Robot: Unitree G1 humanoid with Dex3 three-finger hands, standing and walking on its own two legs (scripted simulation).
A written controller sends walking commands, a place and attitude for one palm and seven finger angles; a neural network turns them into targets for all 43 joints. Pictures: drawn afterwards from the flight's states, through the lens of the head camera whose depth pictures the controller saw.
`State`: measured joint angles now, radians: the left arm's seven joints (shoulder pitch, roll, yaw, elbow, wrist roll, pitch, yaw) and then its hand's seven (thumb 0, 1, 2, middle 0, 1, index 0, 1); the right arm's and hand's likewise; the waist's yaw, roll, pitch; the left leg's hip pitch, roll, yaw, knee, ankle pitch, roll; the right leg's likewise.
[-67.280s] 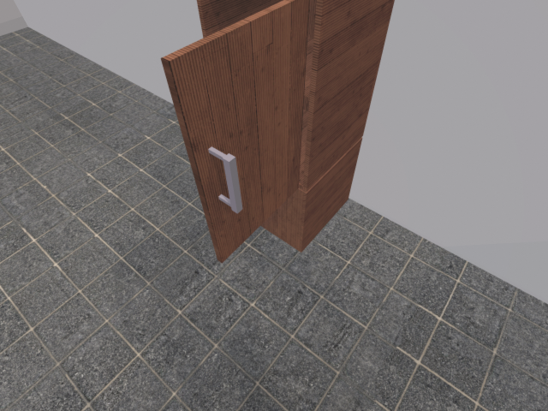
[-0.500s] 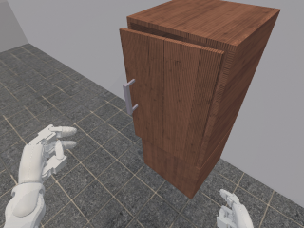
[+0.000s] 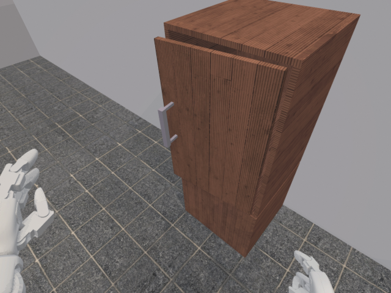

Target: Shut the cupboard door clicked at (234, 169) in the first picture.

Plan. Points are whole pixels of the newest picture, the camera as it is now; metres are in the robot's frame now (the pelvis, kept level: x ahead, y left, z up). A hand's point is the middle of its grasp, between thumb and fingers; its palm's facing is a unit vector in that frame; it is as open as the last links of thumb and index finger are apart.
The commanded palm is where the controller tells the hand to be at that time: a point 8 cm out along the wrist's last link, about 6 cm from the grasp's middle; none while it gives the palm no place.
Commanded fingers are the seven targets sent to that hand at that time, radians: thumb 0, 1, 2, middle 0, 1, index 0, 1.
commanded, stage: draw the hand back to the body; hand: left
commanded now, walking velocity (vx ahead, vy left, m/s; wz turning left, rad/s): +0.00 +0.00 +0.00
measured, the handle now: (168, 125) +0.64 +0.18 -0.03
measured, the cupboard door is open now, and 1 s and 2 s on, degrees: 7 7 7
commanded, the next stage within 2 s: step back with the hand held close in 0.06 s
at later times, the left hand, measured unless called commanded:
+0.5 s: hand (46, 213) +0.19 +0.27 +0.15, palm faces +0.37 -0.79 -0.50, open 7.4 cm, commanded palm +0.13 +0.31 +0.17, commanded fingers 0.00 0.90 0.90 -0.20 -0.30 -0.20 -0.30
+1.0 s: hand out of the picture +0.11 +0.29 +0.15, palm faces +0.48 -0.75 -0.46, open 7.4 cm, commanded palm +0.05 +0.32 +0.17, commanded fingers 0.00 0.90 0.90 -0.20 -0.30 -0.20 -0.30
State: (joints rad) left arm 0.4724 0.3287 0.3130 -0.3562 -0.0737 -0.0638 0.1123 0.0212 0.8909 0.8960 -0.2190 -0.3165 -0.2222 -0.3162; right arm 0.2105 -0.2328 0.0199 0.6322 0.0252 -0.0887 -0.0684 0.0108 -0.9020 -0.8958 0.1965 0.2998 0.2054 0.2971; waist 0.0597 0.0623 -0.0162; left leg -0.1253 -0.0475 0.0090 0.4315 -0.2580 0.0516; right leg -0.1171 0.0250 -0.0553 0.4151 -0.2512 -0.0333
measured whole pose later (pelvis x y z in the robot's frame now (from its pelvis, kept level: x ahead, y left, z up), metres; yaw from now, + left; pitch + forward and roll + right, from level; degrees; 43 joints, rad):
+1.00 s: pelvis -0.08 +0.01 -0.02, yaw +1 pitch +0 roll -1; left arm 0.51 0.40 0.44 -0.46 -0.01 -0.21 0.15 0.02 0.89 0.90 -0.21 -0.30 -0.21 -0.30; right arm 0.25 -0.24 0.00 0.56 0.01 -0.02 -0.08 0.01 -0.90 -0.90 0.20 0.30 0.21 0.30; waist 0.00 0.01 -0.01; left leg -0.43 -0.04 0.03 0.67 -0.27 0.08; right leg -0.40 0.03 -0.04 0.62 -0.22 -0.02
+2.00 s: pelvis -0.23 +0.03 -0.01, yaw +2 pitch +7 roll -6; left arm 0.59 0.46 0.42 -0.63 -0.07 -0.21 0.12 0.02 0.89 0.90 -0.21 -0.30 -0.21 -0.30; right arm 0.19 -0.16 0.01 0.60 -0.01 -0.12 -0.05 0.01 -0.90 -0.90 0.20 0.30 0.21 0.30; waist 0.01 -0.02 -0.07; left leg -0.55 0.05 0.05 0.27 0.07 0.04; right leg -0.15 0.12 -0.05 0.64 -0.54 -0.02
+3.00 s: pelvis -0.36 +0.08 +0.00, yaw +0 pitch -1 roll +1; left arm 0.44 0.30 0.33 -0.32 -0.02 -0.14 0.19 0.02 0.89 0.90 -0.21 -0.30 -0.21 -0.30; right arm 0.28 -0.23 0.00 0.70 0.00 -0.08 -0.09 0.01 -0.90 -0.90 0.20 0.30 0.21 0.30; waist 0.04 0.00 -0.06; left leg -0.38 0.05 0.03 0.72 -0.31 0.00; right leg -0.19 -0.02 -0.11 0.51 -0.30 -0.05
